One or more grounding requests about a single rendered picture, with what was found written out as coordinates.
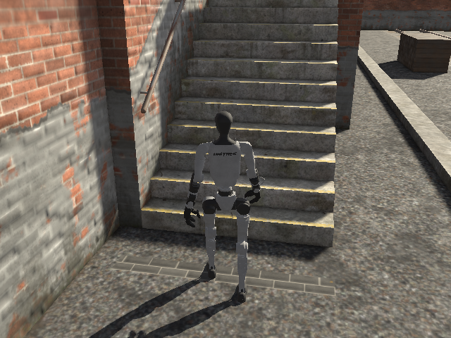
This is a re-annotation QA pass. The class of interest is robot left hand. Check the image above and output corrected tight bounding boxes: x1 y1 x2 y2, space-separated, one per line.
184 207 200 227

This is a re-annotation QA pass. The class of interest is left robot upper arm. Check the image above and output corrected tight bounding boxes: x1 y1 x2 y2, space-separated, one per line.
193 142 210 183

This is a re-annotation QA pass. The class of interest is robot left shin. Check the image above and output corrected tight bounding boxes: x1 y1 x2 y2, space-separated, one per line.
205 227 216 269

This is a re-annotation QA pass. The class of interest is robot torso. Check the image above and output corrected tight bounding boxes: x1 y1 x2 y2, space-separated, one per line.
208 138 241 211

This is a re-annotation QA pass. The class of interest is robot right forearm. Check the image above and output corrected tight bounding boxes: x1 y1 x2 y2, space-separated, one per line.
249 168 261 193

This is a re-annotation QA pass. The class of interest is right robot upper arm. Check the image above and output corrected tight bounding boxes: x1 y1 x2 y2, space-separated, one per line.
239 142 257 179

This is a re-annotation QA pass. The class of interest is robot left forearm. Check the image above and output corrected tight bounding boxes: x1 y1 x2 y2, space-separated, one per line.
185 172 200 209

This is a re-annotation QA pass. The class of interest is robot right hand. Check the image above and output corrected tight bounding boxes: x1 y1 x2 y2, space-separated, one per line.
245 190 261 204

